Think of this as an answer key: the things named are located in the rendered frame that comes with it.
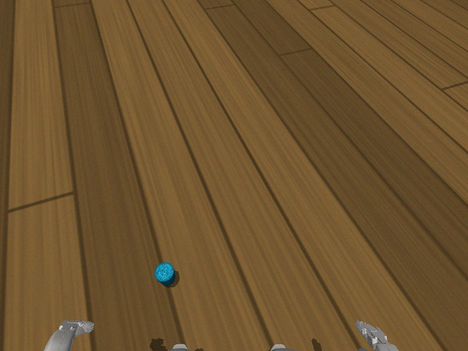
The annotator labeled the cup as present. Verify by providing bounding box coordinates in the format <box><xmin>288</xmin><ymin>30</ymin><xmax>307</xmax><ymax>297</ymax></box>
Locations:
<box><xmin>154</xmin><ymin>263</ymin><xmax>176</xmax><ymax>286</ymax></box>

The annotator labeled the right robot hand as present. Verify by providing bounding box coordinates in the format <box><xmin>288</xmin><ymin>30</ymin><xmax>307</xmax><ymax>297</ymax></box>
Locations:
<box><xmin>355</xmin><ymin>320</ymin><xmax>399</xmax><ymax>351</ymax></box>

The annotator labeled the left robot hand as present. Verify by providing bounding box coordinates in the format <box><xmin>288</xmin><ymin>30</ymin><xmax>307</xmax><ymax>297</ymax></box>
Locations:
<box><xmin>44</xmin><ymin>320</ymin><xmax>94</xmax><ymax>351</ymax></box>

